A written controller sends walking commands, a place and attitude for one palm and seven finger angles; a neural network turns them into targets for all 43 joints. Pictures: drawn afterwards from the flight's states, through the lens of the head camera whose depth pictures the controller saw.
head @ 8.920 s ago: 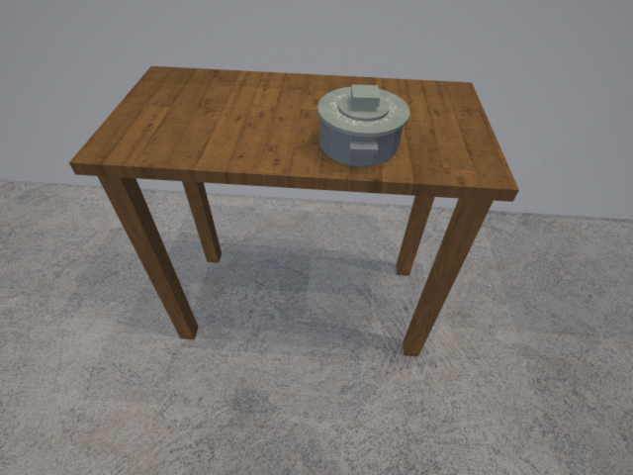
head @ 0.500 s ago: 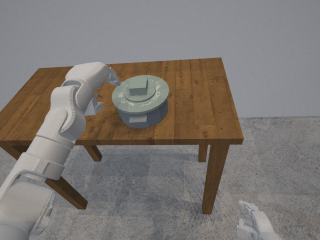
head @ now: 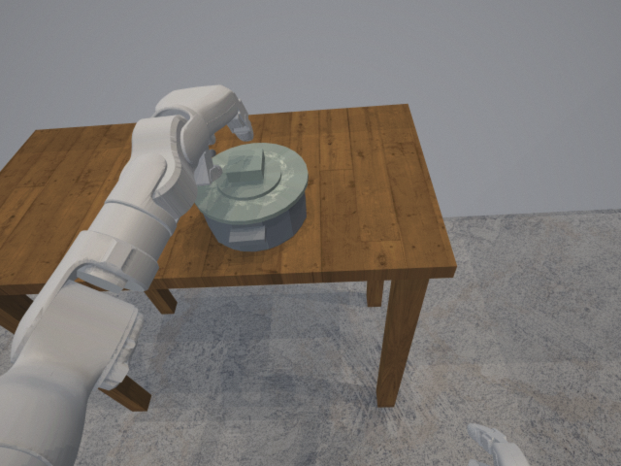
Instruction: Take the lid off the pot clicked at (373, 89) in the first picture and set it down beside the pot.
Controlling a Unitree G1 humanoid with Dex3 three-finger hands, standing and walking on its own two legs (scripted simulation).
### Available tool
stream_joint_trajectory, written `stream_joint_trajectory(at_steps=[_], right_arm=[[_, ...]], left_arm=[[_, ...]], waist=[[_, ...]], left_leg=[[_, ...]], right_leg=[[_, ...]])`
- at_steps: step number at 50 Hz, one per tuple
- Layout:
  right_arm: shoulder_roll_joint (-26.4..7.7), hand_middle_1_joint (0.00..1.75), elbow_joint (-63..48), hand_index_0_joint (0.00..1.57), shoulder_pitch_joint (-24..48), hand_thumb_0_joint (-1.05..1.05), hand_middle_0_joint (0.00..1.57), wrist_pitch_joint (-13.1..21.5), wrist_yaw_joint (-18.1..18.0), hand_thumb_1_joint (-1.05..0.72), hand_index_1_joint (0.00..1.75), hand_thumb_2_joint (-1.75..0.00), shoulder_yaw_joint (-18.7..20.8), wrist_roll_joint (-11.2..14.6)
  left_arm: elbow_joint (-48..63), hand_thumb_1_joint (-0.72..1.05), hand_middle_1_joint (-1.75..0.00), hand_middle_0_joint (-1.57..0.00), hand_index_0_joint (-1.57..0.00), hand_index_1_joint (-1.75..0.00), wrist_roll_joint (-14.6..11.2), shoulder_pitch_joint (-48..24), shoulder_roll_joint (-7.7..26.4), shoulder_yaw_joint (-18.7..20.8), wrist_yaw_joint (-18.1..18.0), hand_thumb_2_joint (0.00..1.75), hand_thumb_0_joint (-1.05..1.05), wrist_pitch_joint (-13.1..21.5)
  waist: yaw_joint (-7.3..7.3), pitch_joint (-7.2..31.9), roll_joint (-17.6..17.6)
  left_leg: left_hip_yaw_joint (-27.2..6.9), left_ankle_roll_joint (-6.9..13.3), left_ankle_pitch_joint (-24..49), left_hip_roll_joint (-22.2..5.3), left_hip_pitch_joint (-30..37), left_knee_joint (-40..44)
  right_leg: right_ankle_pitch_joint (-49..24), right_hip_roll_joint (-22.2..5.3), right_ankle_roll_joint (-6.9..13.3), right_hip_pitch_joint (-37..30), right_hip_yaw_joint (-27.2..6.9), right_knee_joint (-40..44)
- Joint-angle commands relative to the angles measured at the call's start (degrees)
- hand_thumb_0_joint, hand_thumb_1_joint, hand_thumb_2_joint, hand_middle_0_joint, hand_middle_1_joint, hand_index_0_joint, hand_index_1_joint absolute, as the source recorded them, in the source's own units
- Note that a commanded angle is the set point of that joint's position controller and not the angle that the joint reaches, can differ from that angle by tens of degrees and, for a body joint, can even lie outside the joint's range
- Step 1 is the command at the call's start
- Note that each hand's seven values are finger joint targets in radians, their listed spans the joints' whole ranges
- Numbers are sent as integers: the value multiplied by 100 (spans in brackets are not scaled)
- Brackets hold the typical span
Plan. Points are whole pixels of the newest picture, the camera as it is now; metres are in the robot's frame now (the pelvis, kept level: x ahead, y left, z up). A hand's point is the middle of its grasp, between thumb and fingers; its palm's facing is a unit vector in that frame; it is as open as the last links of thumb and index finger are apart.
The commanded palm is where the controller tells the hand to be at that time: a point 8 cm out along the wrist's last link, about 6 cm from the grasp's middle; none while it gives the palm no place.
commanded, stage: move the open hand above the knob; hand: left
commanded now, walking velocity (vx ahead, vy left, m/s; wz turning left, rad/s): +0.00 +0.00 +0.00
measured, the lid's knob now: (246, 165) +0.51 +0.11 +0.12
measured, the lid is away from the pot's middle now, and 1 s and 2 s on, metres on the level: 0.00 0.00 0.01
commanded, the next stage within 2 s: lower the open fingers around the knob in 0.94 s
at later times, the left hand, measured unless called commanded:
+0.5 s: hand (242, 137) +0.48 +0.10 +0.19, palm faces -0.24 -0.03 -0.97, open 9.8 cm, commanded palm +0.47 +0.11 +0.25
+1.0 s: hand (234, 134) +0.49 +0.11 +0.19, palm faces -0.25 -0.06 -0.97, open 9.8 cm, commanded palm +0.47 +0.11 +0.25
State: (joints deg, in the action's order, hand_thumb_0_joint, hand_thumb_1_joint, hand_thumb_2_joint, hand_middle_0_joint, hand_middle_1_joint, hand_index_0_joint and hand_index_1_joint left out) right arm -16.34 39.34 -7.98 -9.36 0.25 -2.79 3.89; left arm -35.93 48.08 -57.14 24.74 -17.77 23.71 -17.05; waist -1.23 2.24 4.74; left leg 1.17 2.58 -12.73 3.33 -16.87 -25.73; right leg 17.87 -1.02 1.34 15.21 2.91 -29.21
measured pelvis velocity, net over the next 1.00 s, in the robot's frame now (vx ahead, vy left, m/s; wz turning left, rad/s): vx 0.01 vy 0.00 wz -0.02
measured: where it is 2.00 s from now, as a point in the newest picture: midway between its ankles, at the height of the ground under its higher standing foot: outside the picture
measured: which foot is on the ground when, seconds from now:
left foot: down 0.00-1.00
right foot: down 0.00-1.00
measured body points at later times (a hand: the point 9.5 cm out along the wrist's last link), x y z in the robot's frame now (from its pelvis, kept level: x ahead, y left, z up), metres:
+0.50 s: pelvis +0.01 +0.01 +0.00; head +0.03 -0.03 +0.45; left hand +0.49 +0.10 +0.24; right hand +0.09 -0.24 -0.15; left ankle +0.00 +0.10 -0.74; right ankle -0.03 -0.10 -0.74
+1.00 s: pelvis +0.01 +0.00 +0.00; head +0.03 -0.03 +0.45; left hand +0.50 +0.11 +0.24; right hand +0.11 -0.25 -0.14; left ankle +0.00 +0.10 -0.74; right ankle -0.03 -0.10 -0.74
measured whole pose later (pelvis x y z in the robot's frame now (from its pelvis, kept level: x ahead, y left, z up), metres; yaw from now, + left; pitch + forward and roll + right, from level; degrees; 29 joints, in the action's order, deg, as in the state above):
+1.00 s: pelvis +0.01 +0.00 +0.00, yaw -1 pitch +6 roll +1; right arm -16.1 41.4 -10.4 -9.7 -0.9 -2.4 4.2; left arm -56.9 49.9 -69.5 19.8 -18.3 19.6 -17.7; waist -3.4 3.8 3.5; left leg 2.3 2.9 -12.0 3.1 -17.5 -23.2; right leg 16.8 -0.7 1.1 16.4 1.6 -26.9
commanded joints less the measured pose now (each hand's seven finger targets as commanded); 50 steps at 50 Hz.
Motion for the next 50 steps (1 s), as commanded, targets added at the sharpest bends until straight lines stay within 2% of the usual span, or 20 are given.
stream_joint_trajectory(at_steps=[1, 4, 6, 7, 9, 10, 14, 16, 19, 20, 22, 25, 27, 32, 33, 36, 41, 42, 47, 50], right_arm=[[-545, 30, -648, 20, 384, 0, 20, 172, 41, -90, 30, -90, 211, 52], [-603, 30, -702, 20, 376, 0, 20, 112, 92, -90, 30, -90, 260, 56], [-581, 30, -693, 20, 372, 0, 20, 122, 73, -90, 30, -90, 284, 22], [-583, 30, -655, 20, 278, 0, 20, 158, 42, -90, 30, -90, 301, 2], [-584, 30, -625, 20, 151, 0, 20, 256, 9, -90, 30, -90, 333, -12], [-582, 30, -508, 20, 17, 0, 20, 291, -8, -90, 30, -90, 332, -31], [-645, 30, -255, 20, -185, 0, 20, 197, -34, -90, 30, -90, 282, 4], [-639, 30, -311, 20, -92, 0, 20, 172, -13, -90, 30, -90, 241, -12], [-582, 30, -526, 20, -25, 0, 20, 156, 66, -90, 30, -90, 310, -51], [-595, 30, -563, 20, 27, 0, 20, 141, 88, -90, 30, -90, 313, -56], [-582, 30, -520, 20, -3, 0, 20, 117, 74, -90, 30, -90, 324, -45], [-609, 30, -457, 20, -69, 0, 20, 128, -7, -90, 30, -90, 318, -25], [-584, 30, -423, 20, -96, 0, 20, 178, -62, -90, 30, -90, 289, -16], [-608, 30, -375, 20, -88, 0, 20, 159, -125, -90, 30, -90, 249, -13], [-575, 30, -417, 20, -50, 0, 20, 159, -108, -90, 30, -90, 260, -2], [-567, 30, -452, 20, -16, 0, 20, 122, -46, -90, 30, -90, 292, -2], [-580, 30, -485, 20, -28, 0, 20, 185, -125, -90, 30, -90, 280, -1], [-556, 30, -471, 20, -47, 0, 20, 216, -141, -90, 30, -90, 281, -7], [-624, 30, -333, 20, -96, 0, 20, 127, -154, -90, 30, -90, 254, 22], [-625, 30, -434, 20, -12, 0, 20, 113, -144, -90, 30, -90, 238, 0]], left_arm=[[-163, -33, -8, -88, -88, -8, 156, -2761, 707, 292, -295, 159, 0, -44], [-124, -33, -8, -88, -88, -8, 152, -2919, 496, 142, -317, 159, 0, -115], [499, -33, -8, -88, -88, -8, 213, -3878, 598, 121, -331, 159, 0, -77], [563, -33, -8, -88, -88, -8, 239, -4191, 857, 324, -376, 159, 0, -41], [800, -33, -8, -88, -88, -8, 160, -4694, 894, 329, -452, 159, 0, 108], [473, -33, -8, -88, -88, -8, 264, -4762, 1202, 608, -530, 159, 0, 128], [-1315, -33, -8, -88, -88, -8, 265, -3836, 880, 540, -695, 159, 0, -82], [-1458, -33, -8, -88, -88, -8, 326, -3758, 795, 480, -746, 159, 0, -132], [-766, -33, -8, -88, -88, -8, 383, -3944, 423, 206, -670, 159, 0, -68], [-574, -33, -8, -88, -88, -8, 424, -4003, 573, 311, -654, 159, 0, -57], [-614, -33, -8, -88, -88, -8, 396, -4271, 534, 257, -620, 159, 0, -86], [-883, -33, -8, -88, -88, -8, 337, -4302, 857, 523, -631, 159, 0, -86], [-734, -33, -8, -88, -88, -8, 300, -4621, 844, 446, -659, 159, 0, -46], [-1273, -33, -8, -88, -88, -8, 432, -4219, 884, 430, -708, 159, 0, -83], [-1086, -33, -8, -88, -88, -8, 421, -4319, 565, 172, -678, 159, 0, -86], [-1037, -33, -8, -88, -88, -8, 370, -4120, 250, -7, -581, 159, 0, -92], [-503, -33, -8, -88, -88, -8, 314, -4819, 838, 342, -539, 159, 0, 67], [-465, -33, -8, -88, -88, -8, 328, -4916, 832, 316, -567, 159, 0, 104], [-1374, -33, -8, -88, -88, -8, 349, -4249, 711, 286, -629, 159, 0, -99], [-1157, -33, -8, -88, -88, -8, 356, -4264, 811, 349, -575, 159, 0, -64]], waist=[[-57, 1797, -843], [-80, 1864, -772], [-181, 2353, -582], [-195, 2582, -601], [-285, 2871, -492], [-248, 2915, -622], [-182, 1943, -1085], [-105, 2017, -915], [-104, 2717, -705], [-96, 2854, -621], [-192, 2667, -699], [-204, 2330, -1086], [-232, 2295, -1085], [-208, 2151, -1062], [-240, 2199, -908], [-268, 2274, -686], [-308, 2621, -680], [-315, 2689, -708], [-301, 1981, -992], [-245, 2399, -826]], left_leg=[[-210, 108, 2062, 92, 887, -6], [-245, 110, 2026, 79, 1010, 32], [-294, 149, 2119, 99, 1340, 15], [-317, 167, 2167, 99, 1465, -4], [-395, 162, 2514, 63, 1731, -47], [-394, 165, 2492, 55, 1729, -31], [-246, 121, 1841, 39, 924, 246], [-207, 100, 1906, 22, 878, 268], [-281, 124, 2771, -30, 1387, 81], [-289, 127, 2974, -44, 1519, 31], [-292, 138, 2807, -40, 1519, 45], [-194, 210, 2200, -1, 1213, 163], [-195, 226, 1995, 36, 1181, 236], [-132, 202, 1800, 29, 952, 262], [-139, 191, 1884, 25, 1084, 240], [-210, 179, 2268, -7, 1377, 112], [-202, 232, 2157, 50, 1446, 90], [-217, 230, 2153, 55, 1476, 94], [-161, 198, 1829, 26, 1016, 202], [-152, 208, 2124, 41, 1103, 132]], right_leg=[[-2671, 124, 31, -391, -124, 221], [-2477, 153, 57, -299, -107, 275], [-2541, 153, 58, -360, -180, 308], [-2575, 168, 56, -433, -212, 320], [-2683, 184, 65, -404, -195, 329], [-2691, 205, 57, -436, -232, 325], [-2322, 214, 74, -257, -119, 377], [-2364, 179, 73, -336, -143, 315], [-2728, 151, 64, -463, -196, 271], [-2813, 149, 53, -471, -233, 265], [-2679, 176, 46, -329, -213, 315], [-2609, 184, 39, -426, -233, 412], [-2581, 183, 35, -432, -232, 426], [-2488, 153, 42, -455, -259, 422], [-2473, 151, 46, -361, -247, 409], [-2492, 159, 48, -174, -224, 395], [-2702, 156, 53, -425, -296, 402], [-2698, 154, 46, -448, -302, 398], [-2487, 175, 50, -251, -240, 447], [-2785, 135, 56, -511, -295, 367]])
